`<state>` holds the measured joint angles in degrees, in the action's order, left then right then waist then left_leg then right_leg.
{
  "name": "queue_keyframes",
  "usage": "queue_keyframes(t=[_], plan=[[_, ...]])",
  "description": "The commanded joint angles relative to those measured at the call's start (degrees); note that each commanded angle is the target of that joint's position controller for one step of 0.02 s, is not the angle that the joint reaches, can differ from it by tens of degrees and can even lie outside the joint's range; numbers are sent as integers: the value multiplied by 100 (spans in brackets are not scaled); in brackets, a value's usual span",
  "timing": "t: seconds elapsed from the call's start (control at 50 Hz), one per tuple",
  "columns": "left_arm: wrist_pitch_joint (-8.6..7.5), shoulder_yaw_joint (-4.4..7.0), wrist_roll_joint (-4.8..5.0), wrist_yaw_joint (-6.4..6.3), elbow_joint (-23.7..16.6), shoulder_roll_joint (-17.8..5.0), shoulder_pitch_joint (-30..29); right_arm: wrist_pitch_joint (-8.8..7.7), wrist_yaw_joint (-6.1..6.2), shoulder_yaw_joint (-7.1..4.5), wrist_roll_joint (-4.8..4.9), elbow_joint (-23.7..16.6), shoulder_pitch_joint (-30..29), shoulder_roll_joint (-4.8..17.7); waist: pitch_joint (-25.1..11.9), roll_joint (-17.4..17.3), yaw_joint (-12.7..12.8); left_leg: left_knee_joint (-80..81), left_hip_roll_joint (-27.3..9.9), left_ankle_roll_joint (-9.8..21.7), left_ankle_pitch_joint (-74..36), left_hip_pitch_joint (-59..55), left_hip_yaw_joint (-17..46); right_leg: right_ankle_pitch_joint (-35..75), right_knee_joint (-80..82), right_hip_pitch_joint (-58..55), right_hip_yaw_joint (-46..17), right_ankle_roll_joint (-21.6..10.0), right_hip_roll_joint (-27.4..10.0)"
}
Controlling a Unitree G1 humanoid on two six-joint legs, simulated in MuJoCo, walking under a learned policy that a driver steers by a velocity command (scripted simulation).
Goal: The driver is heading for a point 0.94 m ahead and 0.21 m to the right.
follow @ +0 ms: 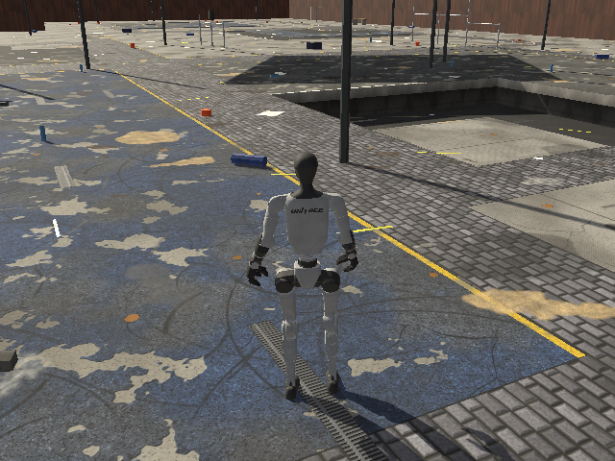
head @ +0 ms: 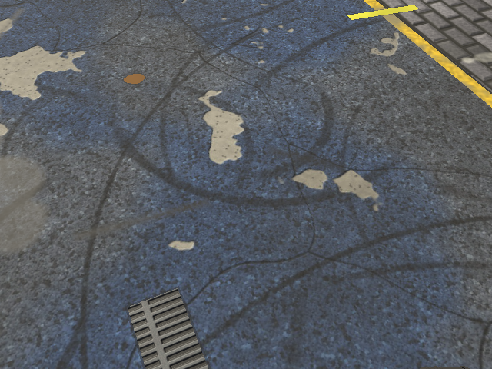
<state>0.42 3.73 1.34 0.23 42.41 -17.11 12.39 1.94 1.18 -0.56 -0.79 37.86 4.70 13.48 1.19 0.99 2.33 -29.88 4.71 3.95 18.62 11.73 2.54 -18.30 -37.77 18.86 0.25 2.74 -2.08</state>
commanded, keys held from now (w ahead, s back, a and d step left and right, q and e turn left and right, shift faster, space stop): e+shift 0.26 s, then w+e+shift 0.14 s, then w+shift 0.22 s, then w+q+shift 0.38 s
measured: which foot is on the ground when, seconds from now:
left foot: down 0.00-0.06, up 0.08-0.36, down 0.38-0.88, up 0.90-1.00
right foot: up 0.00-0.00, down 0.02-0.38, up 0.40-0.84, down 0.86-1.00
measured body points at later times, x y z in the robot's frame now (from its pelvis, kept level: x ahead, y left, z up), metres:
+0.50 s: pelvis +0.07 +0.01 +0.01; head +0.08 +0.02 +0.46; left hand +0.35 +0.18 -0.07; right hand +0.04 -0.30 -0.08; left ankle +0.08 +0.12 -0.73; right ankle +0.00 -0.13 -0.66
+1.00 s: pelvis +0.30 -0.19 -0.01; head +0.33 -0.20 +0.44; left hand +0.53 +0.00 -0.10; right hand +0.23 -0.47 -0.13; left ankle +0.24 -0.02 -0.62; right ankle +0.27 -0.33 -0.73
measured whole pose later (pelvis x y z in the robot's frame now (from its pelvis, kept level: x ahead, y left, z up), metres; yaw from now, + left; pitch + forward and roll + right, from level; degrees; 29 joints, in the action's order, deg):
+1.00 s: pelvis +0.30 -0.19 -0.01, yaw -17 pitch +2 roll -2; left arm -5.9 2.6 -0.2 1.3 37.4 -15.0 11.8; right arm -3.5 0.7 -2.3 3.1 45.4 23.7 16.9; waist 1.8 -2.1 -1.8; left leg -75.1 -5.0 2.5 17.7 25.6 3.7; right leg -15.6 -31.9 18.1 4.0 1.5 -1.8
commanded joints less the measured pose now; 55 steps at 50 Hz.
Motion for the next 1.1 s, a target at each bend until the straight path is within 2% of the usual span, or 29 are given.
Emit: queue_keyframes(t=[0.02, 0.04, 0.06, 0.08, 0.1, 0.16, 0.26, 0.32, 0.36, 0.38, 0.4, 0.42, 0.46, 0.48, 0.54, 0.62, 0.68, 0.72, 0.78, 0.82, 0.84, 0.86, 0.88, 0.9, 0.92, 0.96, 0.98, 1.02, 1.1], plan=[[-170, 162, 18, 67, -586, -712, -307, 47, 151, -484, 126, -161, 268, 1317, -222, -608, -249, 138, -1793, 694, -3509, -869, 980, 805, 822, 327, 34, -273, 28], [-179, 221, -8, 58, -589, -914, -188, 18, 185, -495, 99, -211, 272, 1228, -357, -260, -256, -328, -1450, 394, -2987, -636, 652, 2162, 1011, -89, -448, -490, -151], [-199, 376, -2, 22, -559, -1420, 0, -46, 190, -487, -56, -440, 151, 1068, -570, 826, -402, -1297, -611, -96, -2194, 106, -57, 3922, 1034, -712, -1673, -1044, -796], [-195, 418, -15, 6, -542, -1449, 363, -109, 173, -467, -157, -572, -362, 978, -612, 1330, 0, -2293, 207, -517, 490, 1403, -256, 4739, 1462, -1474, -2888, -1896, -1471], [-224, 367, -115, -24, -469, -1266, 694, -152, 129, -440, -94, -660, -505, 848, -807, 1270, 162, -3307, 268, -575, 2100, 2200, 210, 4480, 1676, -2071, -3306, -2224, -1734], [-192, 374, 57, -151, -645, -1123, -9, -172, 35, -466, 68, -557, -331, 799, -702, 367, -191, -3202, -173, -671, 1227, 2562, 525, 3842, 1484, -2090, -2428, -1605, -1091], [148, 482, 56, -286, -864, -1225, -240, -277, -70, -446, 133, -462, -256, 639, -924, 694, -184, -1356, 76, -891, 446, 1525, 310, 3499, 1402, -1555, -2462, -1378, -637], [157, 437, 122, -248, -970, -1164, -286, -360, -198, -508, 257, -391, 22, 788, -903, 914, -207, -382, 94, -734, 129, 382, 169, -927, 1927, -354, -2861, -1296, -411], [95, 340, 60, -210, -1089, -1021, -591, -458, -189, -621, 345, -234, 574, 916, -503, 1013, -640, 390, -60, -584, -287, -844, 111, -2039, 1791, 907, -2928, -1045, -156], [48, 238, 25, -200, -1165, -710, -657, -513, -125, -728, 337, -62, 1254, 1176, -560, 584, -928, 831, -688, -398, 60, -1872, 641, -2260, 848, 1817, -2478, -702, 176], [-9, 59, 57, -175, -1348, -93, -549, -560, -92, -788, 123, -43, 1644, 1653, -794, -908, -850, 1615, -2240, 153, 2125, -2403, 2959, -1919, -1101, 2773, -1423, -466, 879], [-140, 70, 114, -159, -1530, -325, -487, -682, -157, -781, -151, -148, 1161, 1805, -198, -1257, -475, 2164, -2834, 638, 3278, -1537, 4470, -1224, -2159, 3313, -1450, -430, 329], [-201, 185, 19, -127, -1233, -794, -327, -775, -112, -601, 55, -231, 791, 1155, 280, -759, -360, 2102, -2379, 568, 2724, -1084, 3274, -321, -2760, 3346, -1117, -359, 1], [-251, 166, -50, -108, -1124, -705, -221, -783, -110, -555, 92, -170, 943, 1047, 197, -606, -380, 2074, -2095, 433, 2278, -1034, 2740, -13, -2877, 3200, -1010, -355, -37], [-384, 58, 26, -52, -1196, -398, -498, -879, -128, -498, 46, 84, 1614, 1014, 416, -604, -586, 2207, -1781, 455, 1520, -885, 1909, 783, -3008, 3352, -918, -377, -45], [-465, 10, 47, -21, -1352, -341, -875, -879, -116, -415, 64, 308, 2033, 930, 557, -710, -658, 2366, -1871, 659, 825, -1103, 1473, 1355, -2484, 3779, -868, -226, -45], [-580, -104, -38, 100, -1566, -151, -1522, -795, -91, -314, 166, 503, 2333, 870, 723, -733, -822, 2509, -1822, 744, -12, -884, 1224, 1785, -1449, 3348, -251, -74, -287], [-684, -165, 18, 236, -1689, -24, -1938, -728, -46, -293, 199, 605, 2552, 937, 828, -710, -971, 2517, -1806, 753, -457, -749, 1070, 1844, -687, 2809, -85, -7, -163], [-790, -121, 80, 368, -1717, -141, -1975, -642, -5, -315, 302, 692, 2551, 1163, 791, -926, -807, 2401, -1864, 670, -837, -591, 958, 1574, 313, 1545, -15, -62, 107], [-806, 28, 129, 334, -1666, -478, -1523, -609, -12, -328, 270, 813, 2589, 1287, 459, -1214, -417, 1790, -1964, 558, -2550, -723, 949, 1080, 594, 469, 36, -234, 315], [-784, 185, 169, 255, -1479, -758, -674, -592, -19, -317, 194, 848, 2526, 1307, -116, -1233, 136, 690, -1761, 411, -3943, -601, 666, 810, 690, -706, 147, -420, 478], [-718, 313, 174, 134, -1189, -983, 633, -629, -29, -294, 95, 706, 2297, 1279, -954, -1204, 855, -901, -1508, 193, -3922, 508, 513, 792, 353, -2685, -144, -566, 71], [-620, 423, 14, 19, -975, -1492, 1780, -706, -38, -107, -71, 433, 2509, 496, -2271, 210, 987, -3215, -914, -23, -1104, 2215, 352, -994, 398, -4899, -2048, -868, -1466], [-649, 382, -135, 111, -912, -1557, 1928, -861, -28, -19, 383, 219, 2833, 205, -3238, 2086, 669, -4618, -501, -58, 921, 3055, 828, -3493, 1961, -5113, -4956, -1411, -2331], [-661, 250, -101, 104, -839, -1014, 1509, -848, 1, -196, 626, 168, 2228, 716, -1942, 1612, 652, -5265, -784, -96, 552, 3790, 729, -3510, 2442, -4307, -4667, -1222, -2187], [-651, 136, -143, 65, -632, -570, 1002, -755, -10, -204, 448, 85, 1528, 651, -589, 556, 376, -5151, -1264, -92, -202, 3772, 382, -1406, 2312, -2690, -2779, -1097, -1893], [-672, 84, -239, 73, -549, -320, 716, -659, -48, -244, 346, 94, 1501, 574, -270, 603, 111, -4887, -1425, -104, -430, 3438, 423, -699, 2399, -2013, -2055, -1061, -1603], [-706, 52, -204, 69, -394, -20, 262, -408, -151, -228, 411, 77, 1551, 285, 104, 816, -224, -4699, -1618, -129, -432, 3090, 410, 151, 2659, -1313, -994, -958, -1421], [-769, 112, -198, 15, -274, -226, -123, -222, -200, -218, 301, -203, 1090, 301, 732, 413, -501, -4131, -1620, -257, -1166, 3371, 302, 1236, 3075, -768, 303, -934, -1312]])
